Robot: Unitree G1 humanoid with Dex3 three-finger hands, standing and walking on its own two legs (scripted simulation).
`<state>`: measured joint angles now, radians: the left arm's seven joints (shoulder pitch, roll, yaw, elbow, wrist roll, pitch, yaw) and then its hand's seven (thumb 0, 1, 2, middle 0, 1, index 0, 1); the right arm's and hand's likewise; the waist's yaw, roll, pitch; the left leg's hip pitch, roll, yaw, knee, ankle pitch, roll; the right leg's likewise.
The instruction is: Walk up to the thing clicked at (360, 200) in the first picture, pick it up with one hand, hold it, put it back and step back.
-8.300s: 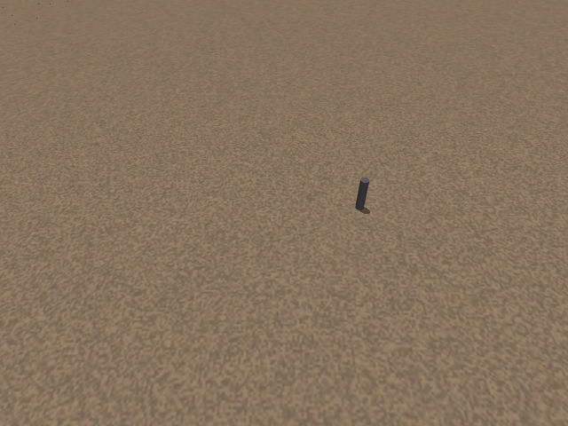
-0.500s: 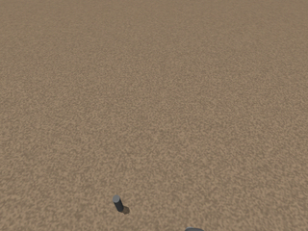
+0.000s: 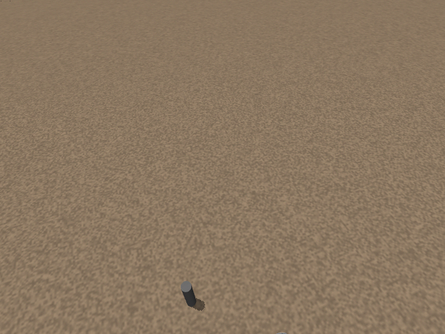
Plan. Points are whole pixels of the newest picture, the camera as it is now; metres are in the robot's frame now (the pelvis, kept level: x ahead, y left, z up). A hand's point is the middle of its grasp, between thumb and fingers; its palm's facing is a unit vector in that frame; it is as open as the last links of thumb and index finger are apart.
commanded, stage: walk up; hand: left
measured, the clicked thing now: (188, 294) +0.42 +0.17 -0.66
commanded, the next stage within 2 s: none
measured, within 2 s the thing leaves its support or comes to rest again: neither
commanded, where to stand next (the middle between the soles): +0.03 -0.02 m, yaw -5 degrees
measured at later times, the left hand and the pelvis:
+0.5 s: hand out of the picture +0.13 +0.23 -0.13, palm faces -0.05 -0.93 -0.36, open 7.4 cm; pelvis +0.03 -0.02 +0.01, yaw -2 degrees
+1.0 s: hand out of the picture +0.14 +0.24 -0.14, palm faces -0.09 -0.93 -0.35, open 7.4 cm; pelvis -0.01 +0.00 +0.02, yaw -4 degrees
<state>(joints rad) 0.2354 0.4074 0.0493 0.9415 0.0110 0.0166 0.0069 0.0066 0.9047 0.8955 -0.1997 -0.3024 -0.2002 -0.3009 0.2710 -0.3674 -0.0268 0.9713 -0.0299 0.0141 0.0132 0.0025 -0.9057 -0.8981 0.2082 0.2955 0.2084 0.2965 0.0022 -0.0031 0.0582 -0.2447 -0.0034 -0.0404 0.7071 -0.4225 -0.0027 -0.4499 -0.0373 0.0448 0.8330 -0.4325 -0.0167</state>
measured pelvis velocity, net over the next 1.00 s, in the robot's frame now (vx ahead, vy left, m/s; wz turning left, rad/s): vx -0.01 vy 0.00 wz -0.06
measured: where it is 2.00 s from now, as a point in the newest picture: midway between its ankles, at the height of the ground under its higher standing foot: outside the picture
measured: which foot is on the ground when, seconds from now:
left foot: down 0.00-1.00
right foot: down 0.00-1.00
